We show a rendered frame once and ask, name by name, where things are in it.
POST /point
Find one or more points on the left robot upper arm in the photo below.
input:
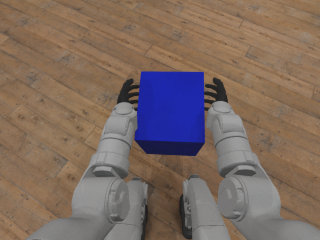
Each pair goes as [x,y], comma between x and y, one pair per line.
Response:
[98,204]

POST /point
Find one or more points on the carton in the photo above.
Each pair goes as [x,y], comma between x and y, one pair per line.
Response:
[171,113]

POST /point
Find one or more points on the left robot forearm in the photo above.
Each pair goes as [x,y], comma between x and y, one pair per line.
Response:
[111,157]

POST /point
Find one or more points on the right robot forearm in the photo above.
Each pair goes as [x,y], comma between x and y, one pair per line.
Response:
[234,153]

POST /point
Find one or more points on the robot right hand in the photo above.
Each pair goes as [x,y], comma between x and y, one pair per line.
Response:
[220,94]

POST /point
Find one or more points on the robot right shin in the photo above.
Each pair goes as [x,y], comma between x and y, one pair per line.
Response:
[187,208]

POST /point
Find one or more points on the robot shin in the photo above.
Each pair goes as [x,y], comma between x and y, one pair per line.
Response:
[143,208]
[187,208]

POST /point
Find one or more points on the right robot upper arm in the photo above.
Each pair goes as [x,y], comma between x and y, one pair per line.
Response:
[253,206]

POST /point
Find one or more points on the robot left shin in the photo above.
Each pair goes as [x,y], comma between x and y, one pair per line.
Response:
[143,208]

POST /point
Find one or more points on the robot left hand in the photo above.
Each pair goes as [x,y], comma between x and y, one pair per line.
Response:
[125,95]

